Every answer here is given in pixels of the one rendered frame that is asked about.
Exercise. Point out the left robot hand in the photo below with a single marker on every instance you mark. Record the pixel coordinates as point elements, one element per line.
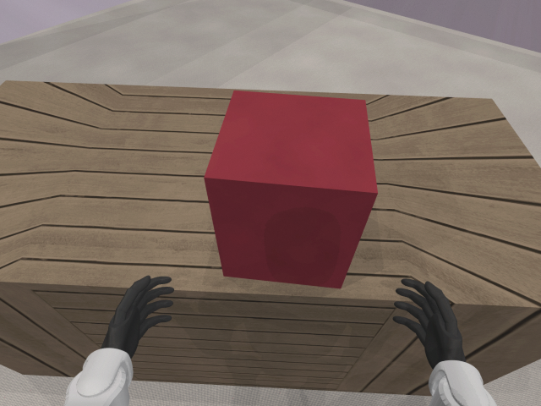
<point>129,324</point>

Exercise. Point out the pedestal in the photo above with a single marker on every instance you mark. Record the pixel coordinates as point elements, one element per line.
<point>102,185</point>

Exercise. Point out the robot left forearm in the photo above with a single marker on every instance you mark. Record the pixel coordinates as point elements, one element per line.
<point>104,380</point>

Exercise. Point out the carton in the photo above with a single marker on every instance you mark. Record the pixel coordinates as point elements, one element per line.
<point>291,184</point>

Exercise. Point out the robot right forearm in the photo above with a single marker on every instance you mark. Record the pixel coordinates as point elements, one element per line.
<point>457,383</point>

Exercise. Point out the right robot hand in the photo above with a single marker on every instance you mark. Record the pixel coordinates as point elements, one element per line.
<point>438,331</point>

